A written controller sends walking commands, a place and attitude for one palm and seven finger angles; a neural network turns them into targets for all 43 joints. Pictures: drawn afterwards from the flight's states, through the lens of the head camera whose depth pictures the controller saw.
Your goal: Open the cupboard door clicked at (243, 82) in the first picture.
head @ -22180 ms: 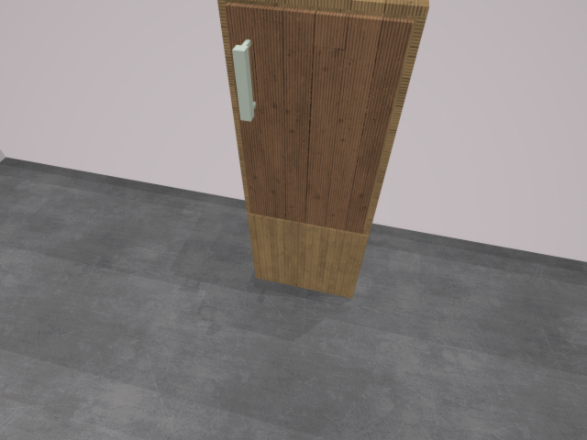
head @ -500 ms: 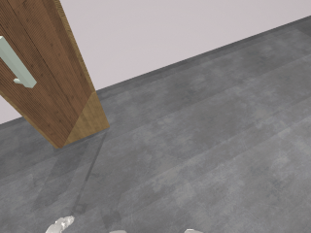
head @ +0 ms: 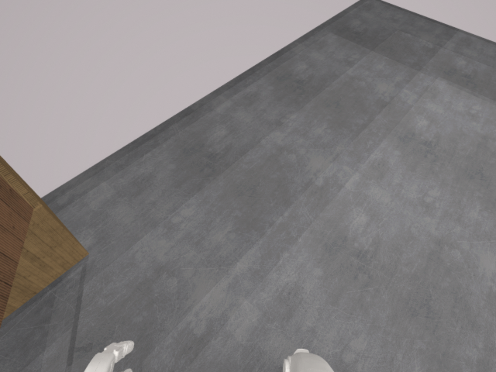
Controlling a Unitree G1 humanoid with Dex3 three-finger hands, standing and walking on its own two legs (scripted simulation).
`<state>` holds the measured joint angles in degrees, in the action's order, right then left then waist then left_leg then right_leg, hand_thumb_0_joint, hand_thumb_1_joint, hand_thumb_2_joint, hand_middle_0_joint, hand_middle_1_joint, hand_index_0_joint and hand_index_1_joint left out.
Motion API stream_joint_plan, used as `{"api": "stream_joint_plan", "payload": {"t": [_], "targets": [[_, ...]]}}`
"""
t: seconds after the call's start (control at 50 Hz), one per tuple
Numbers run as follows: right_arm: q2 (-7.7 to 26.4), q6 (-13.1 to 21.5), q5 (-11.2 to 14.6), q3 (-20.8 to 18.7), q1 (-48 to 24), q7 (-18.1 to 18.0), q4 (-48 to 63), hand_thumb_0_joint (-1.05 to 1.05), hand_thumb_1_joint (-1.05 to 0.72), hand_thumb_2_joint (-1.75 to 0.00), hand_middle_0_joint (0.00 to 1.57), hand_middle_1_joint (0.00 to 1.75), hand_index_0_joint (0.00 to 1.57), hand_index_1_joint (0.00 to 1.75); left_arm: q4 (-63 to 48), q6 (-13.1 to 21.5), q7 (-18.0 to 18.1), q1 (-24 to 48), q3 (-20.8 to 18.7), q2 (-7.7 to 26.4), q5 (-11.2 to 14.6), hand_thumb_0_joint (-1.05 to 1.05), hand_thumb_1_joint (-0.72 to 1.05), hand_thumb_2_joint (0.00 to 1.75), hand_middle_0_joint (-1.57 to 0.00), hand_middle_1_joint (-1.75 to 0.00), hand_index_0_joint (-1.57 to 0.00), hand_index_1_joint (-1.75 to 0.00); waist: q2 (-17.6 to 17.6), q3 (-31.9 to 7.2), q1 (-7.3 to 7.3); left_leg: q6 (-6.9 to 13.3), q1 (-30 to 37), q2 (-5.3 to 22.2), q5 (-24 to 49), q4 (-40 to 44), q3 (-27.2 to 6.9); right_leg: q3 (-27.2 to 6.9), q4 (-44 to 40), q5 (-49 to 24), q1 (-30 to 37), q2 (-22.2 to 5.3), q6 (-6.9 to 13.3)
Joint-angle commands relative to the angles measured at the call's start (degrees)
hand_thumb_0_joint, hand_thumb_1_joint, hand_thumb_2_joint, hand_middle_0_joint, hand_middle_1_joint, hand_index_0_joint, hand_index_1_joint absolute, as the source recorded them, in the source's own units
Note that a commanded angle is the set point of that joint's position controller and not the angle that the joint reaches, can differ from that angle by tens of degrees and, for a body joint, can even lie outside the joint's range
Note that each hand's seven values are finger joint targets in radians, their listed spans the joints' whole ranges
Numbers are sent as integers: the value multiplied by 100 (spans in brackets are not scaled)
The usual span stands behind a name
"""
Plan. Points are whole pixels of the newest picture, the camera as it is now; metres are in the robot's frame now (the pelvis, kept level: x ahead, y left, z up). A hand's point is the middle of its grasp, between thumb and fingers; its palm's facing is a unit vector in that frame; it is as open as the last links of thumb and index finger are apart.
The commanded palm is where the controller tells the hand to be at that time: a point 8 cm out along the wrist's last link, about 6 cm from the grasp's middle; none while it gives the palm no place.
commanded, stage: walk to a spot facing it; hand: left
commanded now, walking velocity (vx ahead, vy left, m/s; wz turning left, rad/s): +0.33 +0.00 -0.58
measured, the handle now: out of the picture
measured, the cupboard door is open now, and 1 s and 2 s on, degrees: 51 51 51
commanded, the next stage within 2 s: turn to face it in 1.26 s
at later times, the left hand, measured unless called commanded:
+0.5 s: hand (185, 292) +0.29 +0.14 -0.19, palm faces -0.25 -0.96 -0.15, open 7.4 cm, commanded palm none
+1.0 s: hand (249, 200) +0.51 +0.01 -0.17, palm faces -0.33 -0.92 -0.20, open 7.2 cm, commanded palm none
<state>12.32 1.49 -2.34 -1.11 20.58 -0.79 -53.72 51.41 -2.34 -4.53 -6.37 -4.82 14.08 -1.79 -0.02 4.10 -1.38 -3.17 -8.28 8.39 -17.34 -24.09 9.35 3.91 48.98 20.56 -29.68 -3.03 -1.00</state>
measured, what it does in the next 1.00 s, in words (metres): walks ahead, turning right: right foot, then left foot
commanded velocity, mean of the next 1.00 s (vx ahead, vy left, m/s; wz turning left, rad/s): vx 0.37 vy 0.00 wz -0.25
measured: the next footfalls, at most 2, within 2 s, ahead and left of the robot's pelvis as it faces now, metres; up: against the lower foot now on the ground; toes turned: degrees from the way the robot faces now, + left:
right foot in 0.10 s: +0.11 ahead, -0.16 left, +0.00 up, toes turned -10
left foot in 0.40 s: +0.28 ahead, +0.08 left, +0.00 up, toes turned -5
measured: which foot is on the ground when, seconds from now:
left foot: down 0.00-0.10, up 0.12-0.38, down 0.40-0.76, up 0.78-1.00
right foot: up 0.00-0.08, down 0.10-0.38, up 0.40-0.74, down 0.76-1.00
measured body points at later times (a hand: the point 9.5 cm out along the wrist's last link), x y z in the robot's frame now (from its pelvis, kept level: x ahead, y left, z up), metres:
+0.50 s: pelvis +0.20 -0.03 -0.01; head +0.24 -0.02 +0.43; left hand +0.30 +0.19 -0.18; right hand +0.20 -0.28 -0.14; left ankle +0.24 +0.08 -0.74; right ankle +0.09 -0.14 -0.66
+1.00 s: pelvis +0.41 -0.16 +0.00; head +0.45 -0.17 +0.45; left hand +0.53 +0.06 -0.16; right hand +0.35 -0.39 -0.15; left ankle +0.52 -0.04 -0.70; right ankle +0.33 -0.22 -0.74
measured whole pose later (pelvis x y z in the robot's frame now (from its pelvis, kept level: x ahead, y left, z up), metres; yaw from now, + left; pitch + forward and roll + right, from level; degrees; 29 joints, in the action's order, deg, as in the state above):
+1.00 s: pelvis +0.41 -0.16 +0.00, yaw -21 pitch +2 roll +0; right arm 9.8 0.9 -1.2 -2.8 13.4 1.2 -59.1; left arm 60.9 4.0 -0.5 -13.6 -4.1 11.2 -1.2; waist -0.8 3.4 -1.4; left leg -3.0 -29.2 7.8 -16.3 -46.1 6.0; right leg 6.1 22.7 16.6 -8.0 0.2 2.7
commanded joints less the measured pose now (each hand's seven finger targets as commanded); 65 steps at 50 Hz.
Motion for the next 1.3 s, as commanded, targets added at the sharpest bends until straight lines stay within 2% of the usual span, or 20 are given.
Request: {"api": "stream_joint_plan", "payload": {"t": [0.0, 0.04, 0.08, 0.1, 0.14, 0.32, 0.34, 0.38, 0.42, 0.52, 0.62, 0.68, 0.7, 0.74, 0.86, 1.0, 1.06, 1.12, 1.2, 1.28], "targets": [[1146, 108, -34, -352, 374, -38, 169, 0, -90, -90, 20, 30, 20, 30, -585, 207, -9, 703, 18, 214, 28, 0, 90, 90, -20, -30, -20, -30, 1174, -248, -176, 656, 134, 1118, 857, 590, -206, 466, -1065, 50, 648, 196, 121], [1121, 103, 31, -332, 149, -12, 208, 0, -90, -90, 20, 30, 20, 30, -202, 282, 34, -326, -78, 487, 7, 0, 90, 90, -20, -30, -20, -30, 556, -651, 407, 383, -577, 797, 1730, -1022, 274, 570, -1914, -419, 2548, 475, 367], [597, 141, 217, -183, -737, 62, 834, 0, -90, -90, 20, 30, 20, 30, 305, 376, 244, -2123, -419, 1782, 91, 0, 90, 90, -20, -30, -20, -30, -2074, -1269, 1193, -65, -3646, -377, -1982, -4423, 223, -3623, -3323, -484, 4735, -2181, 1547], [771, 121, 176, -247, -1093, 40, 873, 0, -90, -90, 20, 30, 20, 30, 260, 329, 348, -1920, -393, 1716, 146, 0, 90, 90, -20, -30, -20, -30, -979, -759, 1118, -18, -4001, -82, -1817, -4807, -681, -3628, -3359, -298, 4158, -2258, 1829], [730, 85, 131, -298, -1017, 45, 673, 0, -90, -90, 20, 30, 20, 30, -9, 353, 441, -826, -225, 1133, 74, 0, 90, 90, -20, -30, -20, -30, -1187, -452, 511, -61, -3384, 237, -1149, -4379, -936, -2564, -3419, 161, 2748, -1651, 1471], [466, 154, 99, -306, -211, 138, 199, 0, -90, -90, 20, 30, 20, 30, 54, 463, 313, -266, -183, 846, 65, 0, 90, 90, -20, -30, -20, -30, -492, -298, -238, -40, -147, -536, 556, -778, -115, -1363, -3001, 353, 832, -555, 917], [699, 214, 88, -357, 287, 74, 25, 0, -90, -90, 20, 30, 20, 30, 26, 459, 310, -217, -133, 610, 65, 0, 90, 90, -20, -30, -20, -30, 70, -444, -473, 68, 676, -289, 205, -356, -422, -1200, -2195, 189, 457, -287, 752], [1580, 267, -94, -513, 1528, -64, -203, 0, -90, -90, 20, 30, 20, 30, -250, 502, 267, -217, 0, 75, 103, 0, 90, 90, -20, -30, -20, -30, 1935, -953, -853, 1246, 1801, 2198, -1182, 1141, -3960, -334, 1401, 1439, -1247, 654, 297], [1192, 282, -67, -430, 993, -49, -66, 0, -90, -90, 20, 30, 20, 30, -270, 571, 252, 375, -27, 173, -1, 0, 90, 90, -20, -30, -20, -30, 963, -231, -627, 1425, 748, 2104, -718, 1191, -3646, -657, 2669, 591, -1736, -19, 297], [636, 400, 2, -263, 434, -73, -188, 0, -90, -90, 20, 30, 20, 30, 1, 380, 111, 17, 88, -164, 10, 0, 90, 90, -20, -30, -20, -30, 1010, -450, -77, 774, 548, 1032, 1861, 996, -630, -233, 981, -452, -776, -305, 125], [684, 252, -22, -289, 604, 9, -408, 0, -90, -90, 20, 30, 20, 30, -4, 369, 111, 403, 116, -194, 4, 0, 90, 90, -20, -30, -20, -30, 874, -140, -175, 769, 179, 1003, 1170, 1148, -166, 386, -919, -737, 289, 5, 196], [696, 176, 2, -255, 514, 16, -481, 0, -90, -90, 20, 30, 20, 30, 263, 411, 146, -270, 24, 81, -7, 0, 90, 90, -20, -30, -20, -30, 454, -379, 251, 588, -115, 859, 1656, 139, 41, 600, -1710, -821, 1826, 307, 364], [616, 187, 67, -236, 345, 53, -446, 0, -90, -90, 20, 30, 20, 30, 529, 475, 199, -1146, -64, 376, -15, 0, 90, 90, -20, -30, -20, -30, -35, -761, 694, 405, -812, 555, 1886, -1058, 369, 127, -1952, -601, 3206, 103, 597], [239, 222, 196, -167, -211, 88, -36, 0, -90, -90, 20, 30, 20, 30, 898, 499, 351, -2406, -321, 1386, 108, 0, 90, 90, -20, -30, -20, -30, -1702, -1180, 1145, 114, -3247, -443, -1867, -4405, 41, -3567, -3539, 226, 4569, -2271, 1636], [-59, 20, 84, -218, -157, 132, -450, 0, -90, -90, 20, 30, 20, 30, 612, 625, 459, -826, -3, 335, 58, 0, 90, 90, -20, -30, -20, -30, -759, -320, 42, 6, -2167, 131, -218, -3199, -489, -959, -3704, -1356, 1921, -1256, 1149], [-29, 137, 115, -234, -1170, 267, -73, 0, -90, -90, 20, 30, 20, 30, 998, 732, 431, -1344, 7, 451, 76, 0, 90, 90, -20, -30, -20, -30, -667, -99, 240, 128, -1991, -227, 507, -1304, -219, -795, -3494, -2155, 2615, -1136, 1023], [277, 218, 87, -279, -479, 184, -307, 0, -90, -90, 20, 30, 20, 30, 997, 719, 451, -1190, 4, 446, 114, 0, 90, 90, -20, -30, -20, -30, -342, -310, -262, 319, -404, -494, 903, -497, -58, -344, -2373, -3126, 2211, -849, 749], [1411, 185, -26, -528, 1418, 8, -732, 0, -90, -90, 20, 30, 20, 30, 559, 718, 397, -1074, 96, 74, 113, 0, 90, 90, -20, -30, -20, -30, 1504, -1371, -863, 1694, 1958, 2093, 265, 766, -3749, -115, 2165, 1209, -519, 431, 282], [520, 313, 34, -315, -92, -31, -376, 0, -90, -90, 20, 30, 20, 30, 602, 548, 288, -771, 68, -118, 9, 0, 90, 90, -20, -30, -20, -30, 694, -40, -38, 1052, -230, 1365, -164, 1360, -2029, -532, 2393, -282, -810, -408, 156], [510, 324, 47, -307, -178, -1, -427, 0, -90, -90, 20, 30, 20, 30, 604, 382, 250, -833, 111, -329, 25, 0, 90, 90, -20, -30, -20, -30, 747, -265, 135, 970, -518, 905, 806, 1394, -603, -102, 275, -604, 175, -403, 63]]}}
